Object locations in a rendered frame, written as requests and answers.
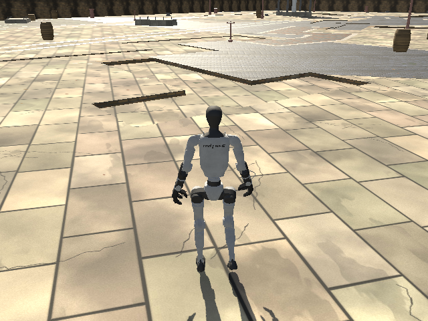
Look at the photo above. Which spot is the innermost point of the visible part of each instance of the robot left forearm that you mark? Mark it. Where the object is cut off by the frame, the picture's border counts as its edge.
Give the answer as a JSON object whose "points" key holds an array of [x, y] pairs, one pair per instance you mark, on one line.
{"points": [[180, 179]]}

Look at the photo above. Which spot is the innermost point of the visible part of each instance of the right robot upper arm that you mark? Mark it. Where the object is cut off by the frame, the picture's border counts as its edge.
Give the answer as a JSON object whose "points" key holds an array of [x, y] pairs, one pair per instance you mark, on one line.
{"points": [[238, 152]]}

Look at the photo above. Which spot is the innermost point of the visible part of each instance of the robot right forearm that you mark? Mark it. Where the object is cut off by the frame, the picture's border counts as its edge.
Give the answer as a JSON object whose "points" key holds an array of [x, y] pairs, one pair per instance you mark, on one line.
{"points": [[246, 176]]}

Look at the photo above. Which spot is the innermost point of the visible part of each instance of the left robot upper arm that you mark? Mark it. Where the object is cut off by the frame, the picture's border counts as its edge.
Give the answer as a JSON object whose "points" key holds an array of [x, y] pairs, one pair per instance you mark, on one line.
{"points": [[189, 152]]}

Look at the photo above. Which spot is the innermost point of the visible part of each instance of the robot left shin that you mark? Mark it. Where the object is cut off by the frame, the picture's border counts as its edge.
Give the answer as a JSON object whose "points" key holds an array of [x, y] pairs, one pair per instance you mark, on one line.
{"points": [[199, 242]]}

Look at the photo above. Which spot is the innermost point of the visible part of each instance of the right robot hand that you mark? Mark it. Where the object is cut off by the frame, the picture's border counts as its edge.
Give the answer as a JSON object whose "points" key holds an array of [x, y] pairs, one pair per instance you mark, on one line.
{"points": [[243, 187]]}

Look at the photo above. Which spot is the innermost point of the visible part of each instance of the left robot hand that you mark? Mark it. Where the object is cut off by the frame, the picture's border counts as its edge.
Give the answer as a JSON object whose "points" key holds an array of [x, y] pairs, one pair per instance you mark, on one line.
{"points": [[176, 195]]}

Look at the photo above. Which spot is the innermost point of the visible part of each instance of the robot left foot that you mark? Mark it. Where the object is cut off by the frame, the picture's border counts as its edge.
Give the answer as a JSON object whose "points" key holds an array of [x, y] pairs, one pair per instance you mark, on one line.
{"points": [[200, 266]]}

